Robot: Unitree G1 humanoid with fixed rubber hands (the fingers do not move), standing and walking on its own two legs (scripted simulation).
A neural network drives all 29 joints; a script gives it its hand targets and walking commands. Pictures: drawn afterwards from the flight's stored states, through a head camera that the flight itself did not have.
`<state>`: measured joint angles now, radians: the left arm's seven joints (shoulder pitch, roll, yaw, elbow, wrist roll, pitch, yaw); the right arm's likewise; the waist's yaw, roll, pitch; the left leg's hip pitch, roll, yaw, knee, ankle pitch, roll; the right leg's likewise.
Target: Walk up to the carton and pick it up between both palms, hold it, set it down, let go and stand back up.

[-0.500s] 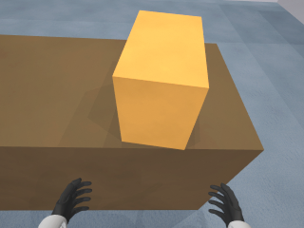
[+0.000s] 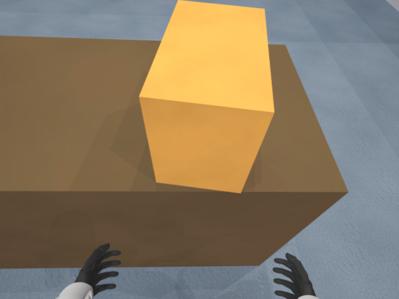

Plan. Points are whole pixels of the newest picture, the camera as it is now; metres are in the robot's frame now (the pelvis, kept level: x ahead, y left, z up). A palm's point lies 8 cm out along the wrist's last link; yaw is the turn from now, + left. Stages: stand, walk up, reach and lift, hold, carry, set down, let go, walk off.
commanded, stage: set down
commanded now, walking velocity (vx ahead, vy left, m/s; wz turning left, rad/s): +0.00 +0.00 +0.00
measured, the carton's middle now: (209, 97) +0.49 +0.01 +0.12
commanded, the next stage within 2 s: let go in 1.10 s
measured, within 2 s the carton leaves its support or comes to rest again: neither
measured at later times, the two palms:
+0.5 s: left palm (95, 279) +0.16 +0.22 -0.09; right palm (300, 290) +0.16 -0.20 -0.10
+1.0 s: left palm (96, 296) +0.13 +0.23 -0.13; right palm out of the picture +0.14 -0.21 -0.15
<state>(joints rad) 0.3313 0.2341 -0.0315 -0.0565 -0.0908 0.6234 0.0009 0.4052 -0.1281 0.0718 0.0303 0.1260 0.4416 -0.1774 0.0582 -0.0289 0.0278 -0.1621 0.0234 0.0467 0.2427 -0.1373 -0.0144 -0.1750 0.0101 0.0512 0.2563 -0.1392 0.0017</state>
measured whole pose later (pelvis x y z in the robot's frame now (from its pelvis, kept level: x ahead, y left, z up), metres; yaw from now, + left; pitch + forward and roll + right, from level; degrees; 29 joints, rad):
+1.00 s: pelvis -0.02 -0.01 -0.01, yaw +3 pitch +7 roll +0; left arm -0.11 0.19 0.05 0.66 0.04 0.66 0.01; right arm -0.09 -0.11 -0.02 0.93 0.06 0.29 -0.10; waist 0.01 -0.03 0.05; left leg -0.41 0.03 -0.02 0.49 -0.20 -0.03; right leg -0.38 0.02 -0.02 0.47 -0.21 -0.02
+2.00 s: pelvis -0.02 -0.01 -0.02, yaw +3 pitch -1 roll +1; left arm 0.21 0.22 -0.02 0.44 0.00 0.20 0.04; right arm 0.17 -0.18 -0.03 0.76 -0.04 -0.18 0.00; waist 0.00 -0.04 0.01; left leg -0.21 0.00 0.01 0.48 -0.24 -0.01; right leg -0.23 -0.01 0.01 0.53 -0.28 0.00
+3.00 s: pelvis +0.03 +0.03 -0.02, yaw +2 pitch -2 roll +0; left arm 0.35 0.09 0.02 1.12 0.02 -0.02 0.06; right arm 0.34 -0.10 -0.04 1.13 -0.03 -0.02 -0.04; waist 0.00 0.00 0.03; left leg -0.16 -0.01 0.03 0.54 -0.36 0.03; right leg -0.14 -0.03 0.03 0.52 -0.35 0.04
